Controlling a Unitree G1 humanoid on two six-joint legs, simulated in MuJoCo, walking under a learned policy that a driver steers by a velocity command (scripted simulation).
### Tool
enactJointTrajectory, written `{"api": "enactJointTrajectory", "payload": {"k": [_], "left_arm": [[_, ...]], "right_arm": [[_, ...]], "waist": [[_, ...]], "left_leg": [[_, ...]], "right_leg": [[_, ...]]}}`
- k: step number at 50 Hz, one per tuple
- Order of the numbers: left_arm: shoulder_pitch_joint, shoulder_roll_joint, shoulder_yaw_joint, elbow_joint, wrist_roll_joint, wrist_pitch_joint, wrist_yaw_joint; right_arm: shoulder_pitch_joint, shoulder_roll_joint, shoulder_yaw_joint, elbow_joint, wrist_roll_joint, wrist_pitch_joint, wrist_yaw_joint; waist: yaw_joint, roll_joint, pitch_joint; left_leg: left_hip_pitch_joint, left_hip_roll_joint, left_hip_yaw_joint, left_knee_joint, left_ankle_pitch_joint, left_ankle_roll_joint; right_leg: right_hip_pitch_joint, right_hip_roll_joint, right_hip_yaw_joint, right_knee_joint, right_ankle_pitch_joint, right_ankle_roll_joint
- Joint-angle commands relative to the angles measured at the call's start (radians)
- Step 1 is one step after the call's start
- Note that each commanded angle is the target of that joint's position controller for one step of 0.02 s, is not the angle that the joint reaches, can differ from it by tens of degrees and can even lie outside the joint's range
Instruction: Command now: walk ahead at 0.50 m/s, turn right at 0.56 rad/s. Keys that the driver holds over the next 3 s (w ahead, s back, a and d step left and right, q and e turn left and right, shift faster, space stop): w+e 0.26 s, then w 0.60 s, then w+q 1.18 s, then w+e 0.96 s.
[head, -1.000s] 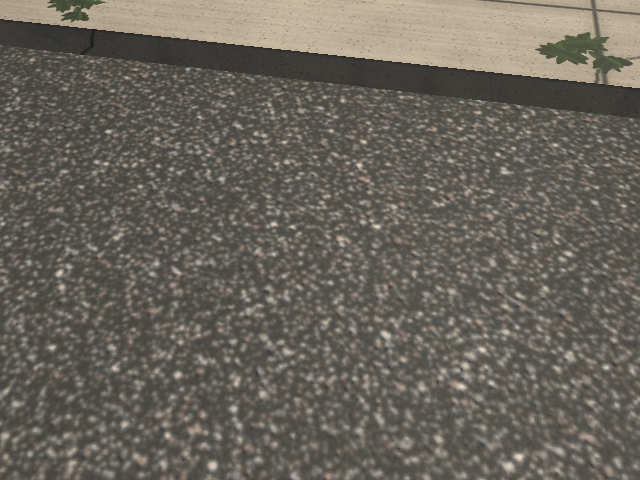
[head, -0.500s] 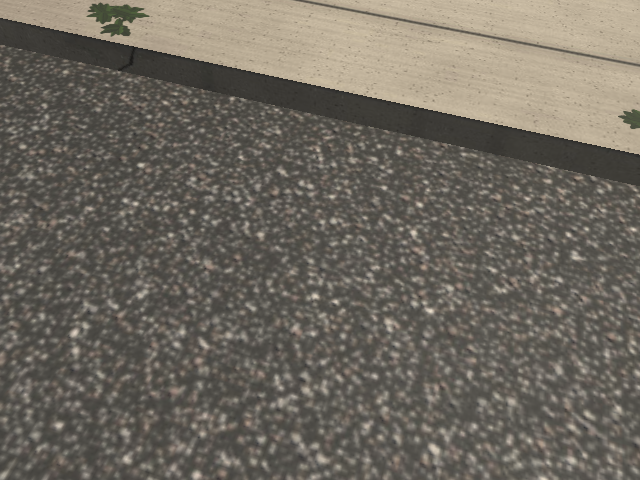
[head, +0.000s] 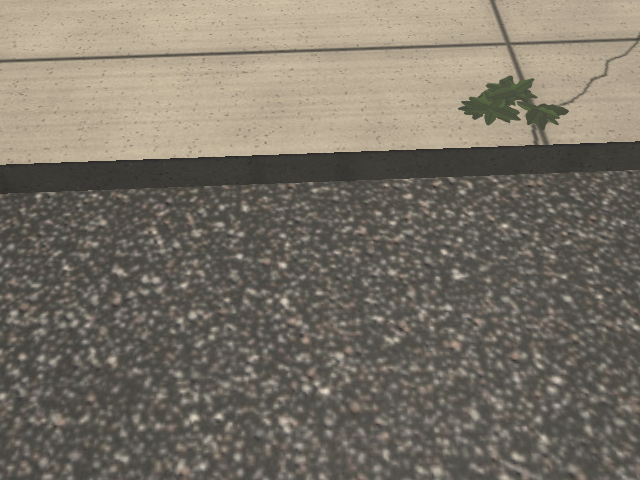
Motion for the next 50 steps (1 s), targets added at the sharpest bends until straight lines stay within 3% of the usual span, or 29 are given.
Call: {"api": "enactJointTrajectory", "payload": {"k": [1,4,6,9,12,15,17,18,19,20,21,22,23,24,26,29,32,35,37,40,42,43,44,45,46,47,48,49,50], "left_arm": [[0.052,0.107,0.028,-0.067,0.015,-0.021,0.015],[0.048,0.123,0.031,-0.073,0.013,-0.025,0.03],[0.075,0.15,0.039,-0.064,0.009,-0.023,0.044],[0.112,0.156,0.042,-0.052,0.001,-0.013,0.055],[0.169,0.158,0.044,-0.033,-0.005,-0.003,0.057],[0.188,0.14,0.04,-0.023,-0.001,0.003,0.062],[0.174,0.127,0.036,-0.022,0.005,0.007,0.061],[0.173,0.094,0.024,-0.027,0.01,0.005,0.057],[0.184,0.049,0.004,-0.046,0.026,0.003,0.056],[0.354,-0.011,-0.013,-0.05,-0.008,-0.009,0.054],[0.316,0.091,0.0,-0.029,-0.019,-0.013,0.057],[0.181,0.141,0.014,-0.05,-0.015,-0.014,0.055],[0.106,0.129,0.01,-0.07,-0.001,-0.015,0.058],[0.065,0.116,0.01,-0.085,0.014,-0.021,0.055],[0.087,0.083,0.007,-0.083,0.011,-0.023,0.046],[0.05,0.038,-0.009,-0.1,0.017,-0.019,0.042],[-0.042,0.013,-0.025,-0.119,0.019,-0.026,0.035],[-0.127,0.015,-0.028,-0.133,0.011,-0.034,0.025],[-0.179,0.022,-0.027,-0.15,0.005,-0.037,0.017],[-0.209,0.043,-0.02,-0.169,0.003,-0.044,0.004],[-0.107,0.079,-0.001,-0.143,0.009,-0.047,0.004],[0.03,0.121,0.022,-0.1,0.015,-0.045,0.012],[0.213,0.193,0.043,-0.071,0.029,-0.042,0.024],[0.256,0.267,0.057,-0.054,0.031,-0.035,0.023],[0.263,0.166,0.034,-0.056,0.022,-0.033,0.024],[0.204,0.133,0.021,-0.055,0.02,-0.036,0.026],[0.141,0.109,0.012,-0.056,0.025,-0.038,0.026],[0.092,0.08,0.004,-0.054,0.029,-0.042,0.023],[0.061,0.063,0.0,-0.051,0.036,-0.051,0.021]], "right_arm": [[-0.046,-0.14,-0.033,-0.108,-0.023,-0.042,-0.003],[-0.039,-0.107,-0.028,-0.112,-0.035,-0.009,-0.002],[-0.108,-0.08,-0.016,-0.135,-0.038,-0.001,-0.003],[-0.222,-0.051,-0.001,-0.159,-0.033,-0.007,0.008],[-0.296,-0.07,-0.004,-0.18,-0.015,-0.017,0.023],[-0.278,-0.105,-0.016,-0.177,-0.012,-0.031,0.036],[-0.186,-0.12,-0.029,-0.152,-0.017,-0.04,0.036],[-0.09,-0.149,-0.043,-0.131,-0.028,-0.046,0.031],[0.06,-0.2,-0.055,-0.117,-0.042,-0.047,0.024],[0.15,-0.282,-0.079,-0.062,-0.042,-0.034,0.034],[0.147,-0.183,-0.057,-0.067,-0.01,-0.031,0.04],[0.096,-0.129,-0.041,-0.074,-0.009,-0.025,0.036],[0.044,-0.117,-0.031,-0.082,-0.023,-0.018,0.034],[0.015,-0.098,-0.024,-0.076,-0.028,-0.013,0.033],[0.003,-0.073,-0.013,-0.068,-0.033,-0.017,0.029],[0.029,-0.11,-0.021,-0.042,-0.014,-0.019,0.023],[0.05,-0.147,-0.029,-0.023,-0.009,-0.009,0.016],[0.094,-0.162,-0.028,0.003,-0.001,0.001,0.015],[0.134,-0.167,-0.028,0.025,0.004,0.009,0.016],[0.153,-0.184,-0.032,0.046,0.006,0.026,0.012],[0.129,-0.197,-0.034,0.049,0.008,0.038,0.006],[0.13,-0.179,-0.026,0.047,0.003,0.04,0.003],[0.125,-0.125,-0.002,0.017,-0.02,0.036,0.002],[0.243,-0.01,0.034,-0.001,-0.017,0.016,0.007],[0.186,-0.12,0.009,0.016,0.006,0.002,0.011],[0.096,-0.162,-0.006,-0.011,0.026,-0.006,0.015],[0.052,-0.151,-0.005,-0.018,0.021,-0.005,0.012],[0.034,-0.14,-0.008,-0.019,0.008,0.002,0.011],[0.057,-0.127,-0.011,-0.012,0.006,0.016,0.011]], "waist": [[0.012,-0.028,-0.14],[-0.015,-0.026,-0.11],[0.002,-0.031,-0.082],[0.051,-0.067,-0.067],[0.083,-0.083,-0.064],[0.069,-0.108,-0.071],[0.016,-0.13,-0.089],[-0.03,-0.116,-0.157],[-0.088,-0.011,-0.302],[-0.02,0.348,-0.4],[-0.059,0.23,-0.331],[-0.086,0.127,-0.194],[-0.069,0.054,-0.132],[-0.052,0.046,-0.079],[-0.013,0.1,-0.08],[-0.012,0.093,-0.069],[-0.039,0.073,-0.057],[-0.072,0.075,-0.043],[-0.088,0.076,-0.031],[-0.073,0.088,-0.018],[0.003,0.09,-0.075],[0.065,0.071,-0.165],[0.138,-0.03,-0.312],[0.081,-0.299,-0.43],[0.128,-0.195,-0.395],[0.12,-0.146,-0.249],[0.089,-0.089,-0.182],[0.06,-0.08,-0.125],[0.025,-0.1,-0.106]], "left_leg": [[-0.35,0.073,-0.097,-0.031,0.11,0.013],[-0.292,0.069,-0.067,-0.16,0.158,-0.028],[-0.293,0.05,-0.049,-0.297,0.274,-0.054],[-0.215,-0.002,-0.037,-0.542,0.487,-0.062],[-0.172,-0.035,-0.05,-0.653,0.54,-0.056],[-0.161,-0.029,-0.07,-0.708,0.471,-0.02],[-0.049,-0.037,-0.038,-0.75,0.424,0.024],[0.109,-0.016,-0.048,-0.754,0.42,0.063],[0.36,0.144,-0.222,-0.732,0.393,0.129],[0.658,0.344,-0.709,-0.842,0.161,0.312],[0.633,0.347,-0.812,-0.916,-0.111,0.298],[0.512,0.305,-0.655,-0.928,-0.098,0.253],[0.396,0.262,-0.537,-0.938,0.018,0.229],[0.307,0.227,-0.456,-0.957,0.132,0.231],[0.231,0.175,-0.353,-0.991,0.273,0.222],[0.201,0.178,-0.271,-1.034,0.397,0.25],[0.189,0.16,-0.185,-1.057,0.446,0.237],[0.185,0.142,-0.121,-1.05,0.469,0.212],[0.219,0.163,-0.123,-1.037,0.469,0.204],[0.3,0.204,-0.135,-0.99,0.526,0.182],[0.313,0.186,-0.098,-0.863,0.747,0.151],[0.263,0.141,-0.056,-0.699,0.837,0.126],[0.059,0.085,-0.023,-0.398,0.602,0.087],[-0.317,-0.081,-0.009,-0.062,-0.066,0.03],[-0.432,-0.043,-0.127,0.059,-0.123,0.036],[-0.481,-0.001,-0.12,0.07,-0.032,0.045],[-0.446,0.041,-0.099,0.03,0.055,0.04],[-0.416,0.065,-0.096,-0.019,0.109,0.032],[-0.357,0.086,-0.105,-0.042,0.15,0.026]], "right_leg": [[0.372,-0.273,0.453,-0.322,0.155,-0.207],[0.24,-0.238,0.364,-0.36,0.29,-0.209],[0.189,-0.203,0.306,-0.367,0.308,-0.188],[0.146,-0.145,0.257,-0.346,0.211,-0.132],[0.18,-0.169,0.319,-0.311,0.123,-0.115],[0.288,-0.219,0.395,-0.226,0.102,-0.097],[0.31,-0.214,0.4,-0.148,0.205,-0.072],[0.288,-0.162,0.361,-0.018,0.287,-0.043],[0.17,-0.099,0.287,0.257,0.134,-0.005],[-0.192,0.047,0.183,0.587,-0.35,0.07],[-0.329,-0.014,0.232,0.698,-0.372,0.075],[-0.364,-0.05,0.218,0.717,-0.281,0.073],[-0.339,-0.085,0.177,0.691,-0.215,0.072],[-0.327,-0.113,0.166,0.63,-0.168,0.074],[-0.245,-0.153,0.141,0.541,-0.123,0.078],[-0.251,-0.172,0.1,0.397,-0.096,0.1],[-0.225,-0.171,0.073,0.201,0.064,0.112],[-0.153,-0.141,0.045,0.047,0.198,0.117],[-0.14,-0.128,0.039,-0.004,0.217,0.108],[-0.126,-0.114,0.039,-0.065,0.145,0.071],[0.041,-0.079,0.005,-0.12,0.12,0.034],[0.246,-0.071,-0.002,-0.126,0.131,0.004],[0.552,-0.254,0.196,-0.09,0.161,-0.063],[0.838,-0.481,0.642,-0.188,-0.026,-0.213],[0.797,-0.47,0.707,-0.257,-0.172,-0.2],[0.676,-0.438,0.553,-0.279,-0.132,-0.158],[0.549,-0.394,0.438,-0.306,-0.047,-0.132],[0.448,-0.359,0.357,-0.343,0.02,-0.12],[0.375,-0.336,0.292,-0.378,0.067,-0.107]]}}
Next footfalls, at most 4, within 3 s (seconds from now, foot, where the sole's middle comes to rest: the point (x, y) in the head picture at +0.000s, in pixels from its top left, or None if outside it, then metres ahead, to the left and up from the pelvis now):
0.36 left None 0.41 0.12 -0.76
0.88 right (431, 394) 0.61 -0.20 -0.76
1.40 left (339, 268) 0.93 -0.01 -0.76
1.72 right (415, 208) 1.13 -0.21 -0.76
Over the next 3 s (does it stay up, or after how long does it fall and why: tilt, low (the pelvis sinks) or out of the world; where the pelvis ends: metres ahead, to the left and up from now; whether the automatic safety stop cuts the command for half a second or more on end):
stays up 1.59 0.08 0.12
